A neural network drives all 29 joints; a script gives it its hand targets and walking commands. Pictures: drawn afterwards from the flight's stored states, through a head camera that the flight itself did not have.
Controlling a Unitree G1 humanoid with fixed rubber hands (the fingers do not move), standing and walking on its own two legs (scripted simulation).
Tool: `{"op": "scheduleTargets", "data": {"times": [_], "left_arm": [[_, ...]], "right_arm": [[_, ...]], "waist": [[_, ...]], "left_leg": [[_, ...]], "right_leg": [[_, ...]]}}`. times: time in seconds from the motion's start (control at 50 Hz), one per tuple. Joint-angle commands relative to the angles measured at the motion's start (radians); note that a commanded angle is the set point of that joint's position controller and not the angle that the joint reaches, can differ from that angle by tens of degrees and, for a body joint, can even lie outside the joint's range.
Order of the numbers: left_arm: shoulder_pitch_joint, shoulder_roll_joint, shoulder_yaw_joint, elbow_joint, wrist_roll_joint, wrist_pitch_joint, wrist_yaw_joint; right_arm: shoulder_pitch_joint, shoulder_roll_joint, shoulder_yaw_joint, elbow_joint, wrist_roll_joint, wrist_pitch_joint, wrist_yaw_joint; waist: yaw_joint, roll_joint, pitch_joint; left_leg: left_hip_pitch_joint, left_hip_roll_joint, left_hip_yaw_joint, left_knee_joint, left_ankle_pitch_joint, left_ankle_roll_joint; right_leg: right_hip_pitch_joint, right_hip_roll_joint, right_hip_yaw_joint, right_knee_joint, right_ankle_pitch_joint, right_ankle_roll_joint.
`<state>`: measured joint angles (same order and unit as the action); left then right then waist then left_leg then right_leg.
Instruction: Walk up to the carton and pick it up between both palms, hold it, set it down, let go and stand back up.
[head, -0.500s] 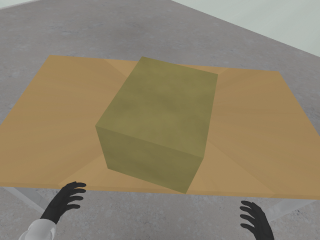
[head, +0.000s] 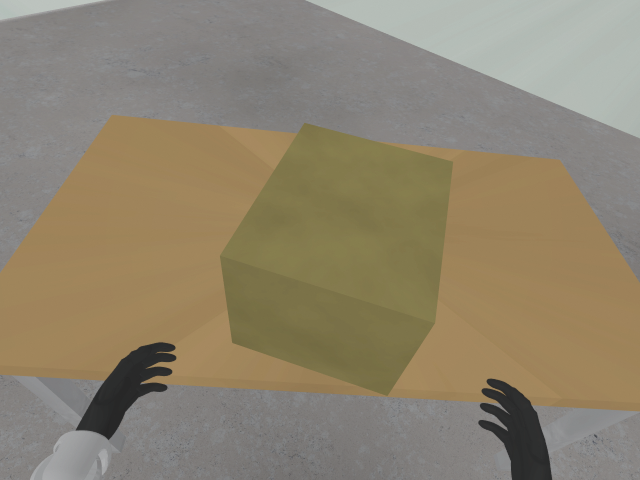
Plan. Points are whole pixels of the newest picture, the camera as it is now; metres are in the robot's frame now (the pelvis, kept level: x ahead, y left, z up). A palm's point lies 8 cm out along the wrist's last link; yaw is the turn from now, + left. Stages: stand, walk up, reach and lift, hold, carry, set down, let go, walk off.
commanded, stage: reach and lift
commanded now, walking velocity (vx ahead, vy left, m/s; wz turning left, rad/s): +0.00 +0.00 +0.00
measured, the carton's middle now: (343, 251) +0.45 -0.02 +0.00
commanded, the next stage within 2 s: none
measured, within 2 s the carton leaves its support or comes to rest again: neither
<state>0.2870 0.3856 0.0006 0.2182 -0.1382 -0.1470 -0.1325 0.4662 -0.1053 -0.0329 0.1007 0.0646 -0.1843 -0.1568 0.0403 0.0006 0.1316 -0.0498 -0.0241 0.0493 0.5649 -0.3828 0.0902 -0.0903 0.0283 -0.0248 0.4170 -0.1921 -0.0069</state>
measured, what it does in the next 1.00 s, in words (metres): stands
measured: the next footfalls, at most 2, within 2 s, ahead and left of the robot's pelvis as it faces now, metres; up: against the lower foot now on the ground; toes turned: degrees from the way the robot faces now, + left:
none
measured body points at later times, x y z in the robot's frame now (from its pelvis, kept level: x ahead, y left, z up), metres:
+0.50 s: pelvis +0.01 +0.01 +0.00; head +0.02 +0.04 +0.45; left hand +0.27 +0.25 +0.02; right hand +0.23 -0.20 +0.03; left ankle -0.03 +0.04 -0.73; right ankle +0.03 -0.15 -0.73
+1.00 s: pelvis +0.01 +0.01 +0.00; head +0.01 +0.04 +0.45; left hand +0.35 +0.23 +0.07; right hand +0.29 -0.21 +0.06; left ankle -0.03 +0.04 -0.73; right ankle +0.03 -0.15 -0.73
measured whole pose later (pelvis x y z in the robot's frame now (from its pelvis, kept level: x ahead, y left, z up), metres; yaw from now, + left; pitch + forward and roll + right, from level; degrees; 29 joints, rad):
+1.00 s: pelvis +0.01 +0.01 +0.00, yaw +0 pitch -7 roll -5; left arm -0.26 0.39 0.00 0.25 -0.20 0.30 -0.08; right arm -0.05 -0.11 -0.09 0.11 0.11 0.22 -0.18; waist -0.03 0.03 0.13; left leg -0.06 -0.03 0.05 0.56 -0.39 0.09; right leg -0.09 0.03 -0.02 0.39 -0.18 -0.01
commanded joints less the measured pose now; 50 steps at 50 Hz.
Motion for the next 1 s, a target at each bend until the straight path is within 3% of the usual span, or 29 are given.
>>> {"op": "scheduleTargets", "data": {"times": [0.0, 0.02, 0.12, 0.14, 0.18, 0.26, 0.28, 0.32, 0.34, 0.36, 0.38, 0.4, 0.48, 0.52, 0.58, 0.6, 0.62, 0.64, 0.66, 0.68, 0.72, 0.74, 0.8, 0.82, 0.84, 0.88, 0.92, 0.96, 0.98], "left_arm": [[-0.226, 0.267, 0.011, -0.307, -0.197, -0.033, 0.03], [-0.219, 0.269, 0.014, -0.319, -0.197, -0.025, 0.033], [-0.301, 0.257, -0.014, -0.331, -0.221, -0.002, 0.045], [-0.291, 0.272, 0.015, -0.343, -0.219, 0.007, 0.044], [-0.331, 0.274, 0.012, -0.328, -0.22, 0.023, 0.046], [-0.33, 0.252, 0.019, -0.403, -0.219, 0.051, 0.051], [-0.408, 0.26, 0.012, -0.375, -0.226, 0.061, 0.049], [-0.364, 0.244, 0.019, -0.351, -0.222, 0.094, 0.039], [-0.372, 0.247, 0.032, -0.38, -0.216, 0.111, 0.035], [-0.396, 0.251, 0.038, -0.382, -0.214, 0.118, 0.043], [-0.393, 0.244, 0.048, -0.364, -0.211, 0.131, 0.043], [-0.488, 0.259, 0.046, -0.378, -0.206, 0.145, 0.048], [-0.522, 0.238, 0.05, -0.393, -0.206, 0.199, 0.05], [-0.515, 0.254, 0.075, -0.396, -0.204, 0.214, 0.057], [-0.579, 0.243, 0.088, -0.376, -0.196, 0.261, 0.052], [-0.613, 0.264, 0.094, -0.372, -0.184, 0.277, 0.054], [-0.622, 0.284, 0.13, -0.37, -0.177, 0.286, 0.057], [-0.691, 0.27, 0.101, -0.354, -0.186, 0.294, 0.053], [-0.718, 0.275, 0.102, -0.346, -0.174, 0.309, 0.058], [-0.672, 0.253, 0.104, -0.322, -0.175, 0.324, 0.053], [-0.774, 0.275, 0.117, -0.28, -0.173, 0.346, 0.055], [-0.81, 0.261, 0.099, -0.284, -0.179, 0.35, 0.055], [-0.84, 0.286, 0.139, -0.27, -0.168, 0.374, 0.058], [-0.914, 0.286, 0.12, -0.25, -0.177, 0.375, 0.061], [-0.889, 0.269, 0.131, -0.176, -0.174, 0.384, 0.054], [-0.958, 0.285, 0.14, -0.157, -0.172, 0.383, 0.053], [-0.997, 0.277, 0.13, -0.121, -0.152, 0.395, 0.057], [-1.006, 0.28, 0.137, -0.09, -0.153, 0.385, 0.057], [-1.068, 0.289, 0.137, -0.066, -0.145, 0.389, 0.057]], "right_arm": [[-0.188, -0.062, -0.051, -0.271, 0.13, 0.024, -0.021], [-0.174, -0.056, -0.031, -0.307, 0.134, 0.046, -0.019], [-0.22, -0.065, -0.077, -0.264, 0.116, 0.121, -0.022], [-0.22, -0.078, -0.062, -0.305, 0.127, 0.121, -0.022], [-0.253, -0.088, -0.065, -0.291, 0.133, 0.147, -0.024], [-0.236, -0.113, -0.096, -0.293, 0.133, 0.156, -0.037], [-0.295, -0.116, -0.092, -0.251, 0.13, 0.163, -0.035], [-0.278, -0.118, -0.104, -0.27, 0.146, 0.164, -0.047], [-0.29, -0.12, -0.091, -0.314, 0.149, 0.168, -0.054], [-0.313, -0.13, -0.087, -0.307, 0.151, 0.169, -0.046], [-0.322, -0.14, -0.108, -0.314, 0.156, 0.167, -0.049], [-0.389, -0.162, -0.133, -0.285, 0.159, 0.179, -0.047], [-0.42, -0.194, -0.151, -0.34, 0.163, 0.198, -0.046], [-0.44, -0.194, -0.13, -0.389, 0.169, 0.196, -0.036], [-0.468, -0.206, -0.141, -0.359, 0.181, 0.225, -0.044], [-0.476, -0.219, -0.137, -0.351, 0.188, 0.235, -0.04], [-0.495, -0.226, -0.134, -0.36, 0.196, 0.247, -0.038], [-0.55, -0.233, -0.17, -0.329, 0.168, 0.262, -0.046], [-0.556, -0.243, -0.18, -0.303, 0.171, 0.268, -0.048], [-0.53, -0.24, -0.165, -0.315, 0.181, 0.275, -0.047], [-0.621, -0.261, -0.191, -0.296, 0.172, 0.31, -0.05], [-0.638, -0.242, -0.182, -0.271, 0.18, 0.32, -0.049], [-0.672, -0.258, -0.186, -0.264, 0.184, 0.334, -0.046], [-0.746, -0.269, -0.208, -0.257, 0.168, 0.34, -0.042], [-0.715, -0.254, -0.191, -0.21, 0.179, 0.354, -0.049], [-0.777, -0.259, -0.194, -0.234, 0.167, 0.353, -0.047], [-0.802, -0.25, -0.189, -0.158, 0.171, 0.364, -0.039], [-0.833, -0.255, -0.191, -0.163, 0.17, 0.357, -0.042], [-0.884, -0.263, -0.206, -0.137, 0.157, 0.356, -0.039]], "waist": [[-0.039, 0.177, -0.111], [-0.026, 0.162, -0.118], [-0.08, 0.179, -0.126], [-0.054, 0.169, -0.154], [-0.073, 0.183, -0.161], [-0.093, 0.177, -0.229], [-0.099, 0.197, -0.23], [-0.111, 0.164, -0.219], [-0.098, 0.15, -0.241], [-0.079, 0.18, -0.255], [-0.083, 0.148, -0.279], [-0.107, 0.201, -0.285], [-0.109, 0.161, -0.302], [-0.081, 0.133, -0.335], [-0.108, 0.144, -0.33], [-0.109, 0.161, -0.346], [-0.084, 0.153, -0.367], [-0.12, 0.154, -0.356], [-0.131, 0.182, -0.337], [-0.121, 0.156, -0.346], [-0.133, 0.139, -0.343], [-0.145, 0.158, -0.34], [-0.134, 0.153, -0.371], [-0.152, 0.138, -0.384], [-0.146, 0.134, -0.343], [-0.146, 0.105, -0.375], [-0.158, 0.141, -0.375], [-0.143, 0.138, -0.394], [-0.161, 0.13, -0.407]], "left_leg": [[-0.242, 0.144, -0.163, -0.241, 0.199, -0.14], [-0.242, 0.141, -0.158, -0.256, 0.188, -0.135], [-0.241, 0.163, -0.166, -0.26, 0.237, -0.152], [-0.254, 0.15, -0.154, -0.251, 0.249, -0.15], [-0.254, 0.142, -0.142, -0.247, 0.254, -0.151], [-0.135, 0.143, -0.146, -0.206, 0.473, -0.18], [-0.135, 0.149, -0.147, -0.195, 0.485, -0.182], [-0.109, 0.145, -0.142, -0.188, 0.576, -0.186], [-0.086, 0.126, -0.128, -0.18, 0.593, -0.18], [-0.111, 0.125, -0.128, -0.181, 0.562, -0.185], [-0.084, 0.136, -0.139, -0.17, 0.628, -0.187], [-0.078, 0.133, -0.142, -0.163, 0.625, -0.199], [-0.038, 0.143, -0.144, -0.165, 0.679, -0.195], [-0.055, 0.128, -0.136, -0.154, 0.689, -0.185], [-0.002, 0.129, -0.138, -0.139, 0.79, -0.195], [0.026, 0.126, -0.135, -0.133, 0.797, -0.199], [0.002, 0.122, -0.125, -0.139, 0.749, -0.191], [0.012, 0.132, -0.133, -0.137, 0.728, -0.195], [0.009, 0.136, -0.138, -0.14, 0.768, -0.209], [0.014, 0.125, -0.126, -0.14, 0.737, -0.196], [-0.03, 0.125, -0.124, -0.161, 0.679, -0.185], [-0.035, 0.122, -0.129, -0.167, 0.658, -0.189], [-0.036, 0.113, -0.114, -0.152, 0.678, -0.184], [-0.036, 0.133, -0.136, -0.166, 0.632, -0.188], [-0.051, 0.114, -0.119, -0.163, 0.633, -0.179], [-0.077, 0.105, -0.116, -0.166, 0.603, -0.163], [-0.053, 0.109, -0.121, -0.165, 0.62, -0.168], [-0.052, 0.1, -0.111, -0.161, 0.626, -0.164], [-0.072, 0.099, -0.118, -0.158, 0.605, -0.162]], "right_leg": [[0.137, -0.037, 0.093, -0.008, 0.004, -0.049], [0.15, -0.042, 0.092, -0.014, 0.011, -0.05], [0.134, -0.045, 0.088, -0.004, 0.044, -0.047], [0.153, -0.054, 0.091, -0.01, 0.051, -0.05], [0.16, -0.054, 0.097, -0.01, 0.061, -0.049], [0.148, -0.046, 0.081, -0.02, 0.178, -0.045], [0.126, -0.048, 0.084, -0.016, 0.16, -0.048], [0.133, -0.04, 0.075, -0.027, 0.212, -0.041], [0.151, -0.045, 0.084, -0.047, 0.228, -0.035], [0.154, -0.046, 0.083, -0.036, 0.223, -0.046], [0.159, -0.034, 0.074, -0.029, 0.248, -0.04], [0.127, -0.035, 0.073, -0.033, 0.232, -0.041], [0.128, -0.025, 0.059, -0.031, 0.255, -0.039], [0.14, -0.021, 0.064, -0.03, 0.283, -0.039], [0.096, -0.019, 0.06, -0.033, 0.295, -0.034], [0.092, -0.021, 0.061, -0.043, 0.297, -0.036], [0.114, -0.023, 0.058, -0.035, 0.292, -0.035], [0.092, -0.021, 0.057, -0.038, 0.28, -0.036], [0.079, -0.02, 0.048, -0.032, 0.289, -0.03], [0.099, -0.018, 0.052, -0.044, 0.298, -0.036], [0.12, -0.023, 0.058, -0.038, 0.306, -0.035], [0.1, -0.025, 0.056, -0.038, 0.28, -0.032], [0.114, -0.029, 0.055, -0.036, 0.306, -0.033], [0.094, -0.021, 0.05, -0.032, 0.271, -0.032], [0.088, -0.027, 0.047, -0.037, 0.284, -0.037], [0.111, -0.03, 0.057, -0.027, 0.301, -0.029], [0.079, -0.03, 0.056, -0.032, 0.287, -0.033], [0.096, -0.032, 0.051, -0.033, 0.322, -0.031], [0.096, -0.027, 0.044, -0.024, 0.308, -0.028]]}}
